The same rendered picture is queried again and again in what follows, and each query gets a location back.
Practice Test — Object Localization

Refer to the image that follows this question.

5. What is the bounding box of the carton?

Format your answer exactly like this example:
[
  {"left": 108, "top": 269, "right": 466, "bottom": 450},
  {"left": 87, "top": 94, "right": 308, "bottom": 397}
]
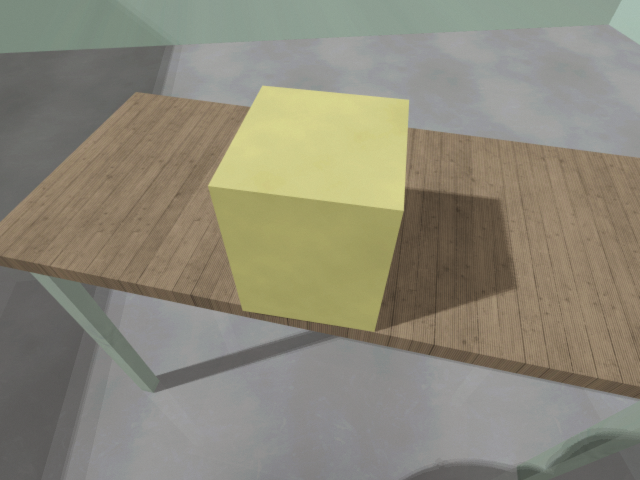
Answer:
[{"left": 208, "top": 86, "right": 409, "bottom": 332}]

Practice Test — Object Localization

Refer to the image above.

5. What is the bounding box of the table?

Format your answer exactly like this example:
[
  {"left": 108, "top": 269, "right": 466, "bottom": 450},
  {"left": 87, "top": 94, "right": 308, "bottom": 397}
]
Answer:
[{"left": 0, "top": 92, "right": 640, "bottom": 480}]

